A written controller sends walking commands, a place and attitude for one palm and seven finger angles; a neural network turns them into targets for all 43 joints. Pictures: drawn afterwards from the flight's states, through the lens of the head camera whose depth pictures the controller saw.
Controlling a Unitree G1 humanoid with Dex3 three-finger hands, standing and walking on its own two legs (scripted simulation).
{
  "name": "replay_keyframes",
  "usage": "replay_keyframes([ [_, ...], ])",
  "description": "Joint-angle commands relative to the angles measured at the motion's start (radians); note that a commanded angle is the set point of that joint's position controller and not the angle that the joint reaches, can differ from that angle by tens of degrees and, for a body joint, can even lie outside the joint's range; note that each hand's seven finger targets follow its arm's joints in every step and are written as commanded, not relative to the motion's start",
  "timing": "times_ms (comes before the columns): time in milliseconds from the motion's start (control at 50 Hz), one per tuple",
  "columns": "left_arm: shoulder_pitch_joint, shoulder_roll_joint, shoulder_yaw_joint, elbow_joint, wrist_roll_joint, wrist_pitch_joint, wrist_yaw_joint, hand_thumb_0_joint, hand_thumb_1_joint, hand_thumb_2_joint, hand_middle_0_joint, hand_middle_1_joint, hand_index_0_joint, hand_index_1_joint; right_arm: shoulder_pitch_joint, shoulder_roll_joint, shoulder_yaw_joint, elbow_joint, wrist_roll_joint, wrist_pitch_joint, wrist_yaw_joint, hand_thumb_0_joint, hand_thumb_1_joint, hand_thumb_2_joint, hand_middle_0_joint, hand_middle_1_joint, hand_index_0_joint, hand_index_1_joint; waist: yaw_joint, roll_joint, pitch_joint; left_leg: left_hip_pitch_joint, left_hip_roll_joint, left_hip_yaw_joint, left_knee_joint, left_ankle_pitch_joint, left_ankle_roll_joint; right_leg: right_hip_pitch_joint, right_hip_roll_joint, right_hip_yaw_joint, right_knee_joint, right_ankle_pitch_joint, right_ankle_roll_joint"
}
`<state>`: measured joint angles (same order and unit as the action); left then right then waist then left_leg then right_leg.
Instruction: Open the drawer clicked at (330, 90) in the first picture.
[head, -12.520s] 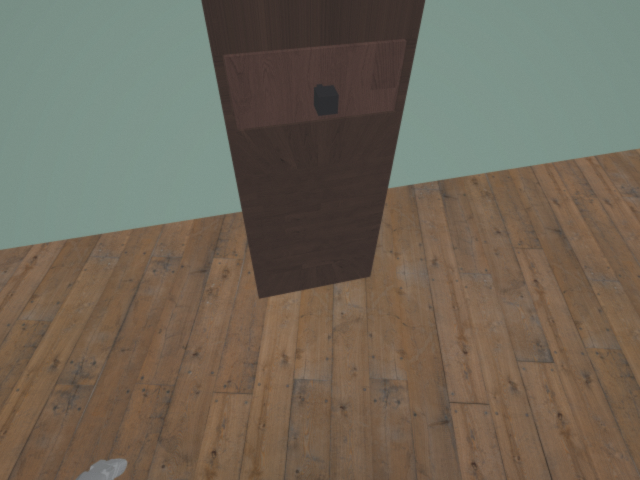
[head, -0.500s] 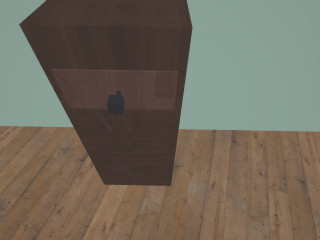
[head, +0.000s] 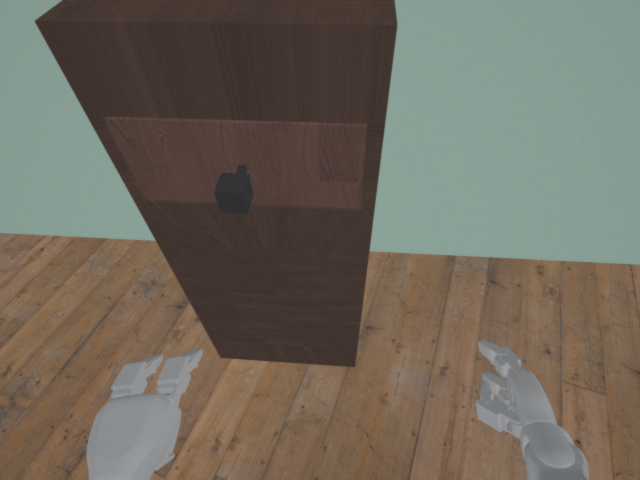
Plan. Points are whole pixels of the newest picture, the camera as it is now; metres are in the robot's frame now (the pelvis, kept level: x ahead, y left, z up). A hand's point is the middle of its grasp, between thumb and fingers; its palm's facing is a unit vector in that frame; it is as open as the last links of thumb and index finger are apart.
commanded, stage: raise the hand with hooked fingers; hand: left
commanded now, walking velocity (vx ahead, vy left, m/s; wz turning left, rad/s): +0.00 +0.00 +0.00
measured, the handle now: (237, 184) +0.50 +0.21 +0.07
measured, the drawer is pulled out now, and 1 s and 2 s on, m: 0.00 0.00 0.00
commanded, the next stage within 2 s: move the hooked fingers above the handle in 1.52 s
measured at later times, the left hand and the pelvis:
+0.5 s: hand (133, 352) +0.22 +0.25 +0.06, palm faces +0.02 -0.09 -1.00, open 11.3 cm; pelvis +0.01 +0.00 +0.02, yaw +2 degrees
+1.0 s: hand (82, 260) +0.28 +0.29 +0.16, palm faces +0.12 -0.05 -0.99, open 13.7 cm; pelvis +0.00 +0.02 +0.03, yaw +4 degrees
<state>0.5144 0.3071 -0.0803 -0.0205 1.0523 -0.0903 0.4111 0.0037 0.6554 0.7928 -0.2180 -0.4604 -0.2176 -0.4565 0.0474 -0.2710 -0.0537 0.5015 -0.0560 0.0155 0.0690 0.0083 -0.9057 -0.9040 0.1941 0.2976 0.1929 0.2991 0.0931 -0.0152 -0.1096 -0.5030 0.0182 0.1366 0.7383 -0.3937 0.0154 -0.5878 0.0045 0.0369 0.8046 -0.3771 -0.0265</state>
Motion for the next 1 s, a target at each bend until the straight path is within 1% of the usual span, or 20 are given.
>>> replay_keyframes([
  [0, -0.193, 0.232, 0.206, -0.304, 0.093, -0.047, 0.145, 0.000, 0.433, 0.700, -0.233, -0.600, -0.233, -0.600, -0.053, -0.058, -0.022, -0.133, -0.037, 0.014, -0.007, 0.000, -0.900, -0.900, 0.200, 0.300, 0.200, 0.300, -0.001, 0.042, -0.235, 0.112, -0.065, -0.133, 0.064, 0.258, 0.007, -0.022, 0.010, 0.144, -0.071, 0.196, -0.054],
  [40, -0.331, 0.246, 0.199, -0.360, 0.064, -0.067, 0.160, 0.000, 0.387, 0.680, -0.237, -0.630, -0.237, -0.630, -0.057, -0.062, -0.027, -0.129, -0.040, 0.016, -0.024, 0.000, -0.900, -0.900, 0.200, 0.300, 0.200, 0.300, -0.046, 0.086, -0.266, 0.157, -0.067, -0.144, 0.113, 0.234, 0.014, -0.088, 0.004, 0.151, -0.074, 0.161, -0.049],
  [60, -0.372, 0.248, 0.193, -0.382, 0.043, -0.068, 0.159, 0.000, 0.363, 0.670, -0.238, -0.645, -0.238, -0.645, -0.048, -0.060, -0.024, -0.122, -0.043, 0.014, -0.032, 0.000, -0.900, -0.900, 0.200, 0.300, 0.200, 0.300, -0.064, 0.077, -0.269, 0.154, -0.067, -0.154, 0.126, 0.220, 0.019, -0.090, 0.005, 0.146, -0.075, 0.151, -0.042],
  [100, -0.336, 0.223, 0.164, -0.330, 0.007, -0.045, 0.138, 0.000, 0.317, 0.650, -0.242, -0.675, -0.242, -0.675, -0.052, -0.065, -0.020, -0.117, -0.037, 0.013, -0.040, 0.000, -0.900, -0.900, 0.200, 0.300, 0.200, 0.300, -0.076, 0.088, -0.255, 0.149, -0.067, -0.145, 0.111, 0.216, 0.023, -0.053, 0.007, 0.112, -0.088, 0.178, -0.035],
  [140, -0.330, 0.212, 0.133, -0.283, -0.020, 0.011, 0.091, 0.000, 0.270, 0.630, -0.245, -0.705, -0.245, -0.705, -0.069, -0.058, -0.008, -0.113, -0.026, 0.024, -0.050, 0.000, -0.900, -0.900, 0.200, 0.300, 0.200, 0.300, -0.070, 0.066, -0.226, 0.117, -0.062, -0.130, 0.063, 0.219, 0.024, 0.040, 0.006, 0.069, -0.113, 0.224, -0.023],
  [160, -0.309, 0.212, 0.136, -0.244, -0.032, 0.048, 0.065, 0.000, 0.247, 0.620, -0.247, -0.720, -0.247, -0.720, -0.081, -0.054, 0.001, -0.110, -0.021, 0.033, -0.055, 0.000, -0.900, -0.900, 0.200, 0.300, 0.200, 0.300, -0.065, 0.016, -0.203, 0.089, -0.058, -0.129, 0.039, 0.220, 0.028, 0.095, 0.008, 0.066, -0.128, 0.256, -0.020],
  [200, -0.268, 0.205, 0.104, -0.237, -0.053, 0.104, -0.008, 0.000, 0.200, 0.600, -0.250, -0.750, -0.250, -0.750, -0.093, -0.050, 0.011, -0.113, -0.002, 0.044, -0.064, 0.000, -0.900, -0.900, 0.200, 0.300, 0.200, 0.300, -0.039, -0.021, -0.185, 0.079, -0.057, -0.119, -0.026, 0.232, 0.023, 0.206, 0.004, 0.068, -0.166, 0.312, -0.013],
  [240, -0.217, 0.229, 0.122, -0.206, -0.079, 0.132, -0.075, 0.000, 0.153, 0.580, -0.253, -0.780, -0.253, -0.780, -0.102, -0.042, 0.029, -0.111, 0.013, 0.042, -0.076, 0.000, -0.900, -0.900, 0.200, 0.300, 0.200, 0.300, -0.014, -0.082, -0.141, 0.065, -0.054, -0.117, -0.088, 0.212, 0.019, 0.280, -0.003, 0.073, -0.205, 0.315, -0.005],
  [260, -0.206, 0.258, 0.154, -0.210, -0.083, 0.133, -0.095, 0.000, 0.130, 0.570, -0.255, -0.795, -0.255, -0.795, -0.109, -0.047, 0.036, -0.110, 0.016, 0.039, -0.081, 0.000, -0.900, -0.900, 0.200, 0.300, 0.200, 0.300, -0.002, -0.061, -0.115, 0.077, -0.052, -0.115, -0.106, 0.224, 0.018, 0.301, -0.002, 0.088, -0.216, 0.326, -0.009],
  [320, -0.200, 0.292, 0.192, -0.249, -0.074, 0.104, -0.126, 0.000, 0.060, 0.540, -0.260, -0.840, -0.260, -0.840, -0.085, -0.044, 0.043, -0.093, 0.011, 0.027, -0.079, 0.000, -0.900, -0.900, 0.200, 0.300, 0.200, 0.300, 0.018, -0.011, -0.134, 0.119, -0.047, -0.110, -0.148, 0.314, 0.014, 0.376, -0.008, 0.066, -0.217, 0.434, -0.011],
  [360, -0.214, 0.310, 0.228, -0.273, -0.080, 0.082, -0.123, 0.000, 0.013, 0.520, -0.263, -0.870, -0.263, -0.870, -0.081, -0.051, 0.037, -0.089, 0.008, 0.022, -0.080, 0.000, -0.900, -0.900, 0.200, 0.300, 0.200, 0.300, 0.023, -0.016, -0.141, 0.138, -0.045, -0.112, -0.166, 0.335, 0.015, 0.404, -0.009, 0.065, -0.232, 0.458, -0.012],
  [400, -0.251, 0.290, 0.223, -0.285, -0.088, 0.062, -0.115, 0.000, -0.033, 0.500, -0.267, -0.900, -0.267, -0.900, -0.071, -0.049, 0.025, -0.078, 0.011, 0.019, -0.079, 0.000, -0.900, -0.900, 0.200, 0.300, 0.200, 0.300, 0.013, 0.003, -0.131, 0.157, -0.047, -0.113, -0.182, 0.327, 0.014, 0.390, -0.012, 0.051, -0.246, 0.431, -0.011],
  [460, -0.331, 0.306, 0.237, -0.304, -0.097, 0.047, -0.100, 0.000, -0.103, 0.470, -0.272, -0.945, -0.272, -0.945, -0.068, -0.058, 0.011, -0.067, 0.017, 0.014, -0.079, 0.000, -0.900, -0.900, 0.200, 0.300, 0.200, 0.300, 0.004, 0.007, -0.146, 0.193, -0.049, -0.111, -0.195, 0.333, 0.017, 0.390, -0.012, 0.038, -0.264, 0.394, -0.009],
  [480, -0.370, 0.294, 0.216, -0.315, -0.097, 0.045, -0.097, 0.000, -0.127, 0.460, -0.273, -0.960, -0.273, -0.960, -0.066, -0.057, 0.006, -0.063, 0.019, 0.011, -0.079, 0.000, -0.900, -0.900, 0.200, 0.300, 0.200, 0.300, -0.002, 0.035, -0.144, 0.216, -0.047, -0.111, -0.200, 0.338, 0.017, 0.374, -0.014, 0.026, -0.267, 0.387, -0.011],
  [540, -0.428, 0.287, 0.189, -0.307, -0.103, 0.058, -0.111, 0.000, -0.197, 0.430, -0.278, -1.005, -0.278, -1.005, -0.058, -0.065, -0.005, -0.048, 0.028, 0.010, -0.080, 0.000, -0.900, -0.900, 0.200, 0.300, 0.200, 0.300, -0.006, 0.046, -0.159, 0.262, -0.041, -0.110, -0.215, 0.370, 0.015, 0.368, -0.013, -0.007, -0.274, 0.376, -0.011],
  [620, -0.509, 0.317, 0.177, -0.295, -0.108, 0.095, -0.161, 0.000, -0.290, 0.390, -0.285, -1.065, -0.285, -1.065, -0.064, -0.071, -0.003, -0.040, 0.040, 0.022, -0.084, 0.000, -0.900, -0.900, 0.200, 0.300, 0.200, 0.300, -0.002, 0.018, -0.145, 0.293, -0.039, -0.111, -0.251, 0.396, 0.016, 0.400, -0.012, -0.018, -0.300, 0.376, -0.008],
  [760, -0.652, 0.388, 0.199, -0.292, -0.124, 0.137, -0.263, 0.000, -0.453, 0.320, -0.297, -1.170, -0.297, -1.170, -0.087, -0.072, 0.018, -0.041, 0.057, 0.055, -0.080, 0.000, -0.900, -0.900, 0.200, 0.300, 0.200, 0.300, 0.006, 0.059, -0.122, 0.352, -0.029, -0.123, -0.315, 0.482, 0.005, 0.466, -0.001, -0.035, -0.344, 0.402, -0.012],
  [800, -0.696, 0.385, 0.186, -0.281, -0.131, 0.146, -0.292, 0.000, -0.500, 0.300, -0.300, -1.200, -0.300, -1.200, -0.077, -0.071, 0.022, -0.031, 0.059, 0.067, -0.078, 0.000, -0.900, -0.900, 0.200, 0.300, 0.200, 0.300, -0.001, 0.065, -0.119, 0.365, -0.028, -0.125, -0.328, 0.518, 0.001, 0.480, -0.001, -0.046, -0.353, 0.420, -0.010],
  [900, -0.823, 0.404, 0.168, -0.232, -0.146, 0.163, -0.371, 0.000, -0.500, 0.300, -0.300, -1.200, -0.300, -1.200, -0.082, -0.074, 0.033, -0.027, 0.065, 0.085, -0.076, 0.000, -0.900, -0.900, 0.200, 0.300, 0.200, 0.300, -0.012, 0.058, -0.090, 0.383, -0.025, -0.127, -0.360, 0.505, -0.002, 0.491, 0.004, -0.057, -0.388, 0.392, -0.010],
  [980, -0.935, 0.434, 0.168, -0.231, -0.154, 0.147, -0.424, 0.000, -0.500, 0.300, -0.300, -1.200, -0.300, -1.200, -0.086, -0.077, 0.040, -0.026, 0.067, 0.087, -0.074, 0.000, -0.900, -0.900, 0.200, 0.300, 0.200, 0.300, -0.013, 0.080, -0.107, 0.397, -0.023, -0.136, -0.378, 0.493, -0.004, 0.508, 0.003, -0.061, -0.403, 0.361, -0.012],
])
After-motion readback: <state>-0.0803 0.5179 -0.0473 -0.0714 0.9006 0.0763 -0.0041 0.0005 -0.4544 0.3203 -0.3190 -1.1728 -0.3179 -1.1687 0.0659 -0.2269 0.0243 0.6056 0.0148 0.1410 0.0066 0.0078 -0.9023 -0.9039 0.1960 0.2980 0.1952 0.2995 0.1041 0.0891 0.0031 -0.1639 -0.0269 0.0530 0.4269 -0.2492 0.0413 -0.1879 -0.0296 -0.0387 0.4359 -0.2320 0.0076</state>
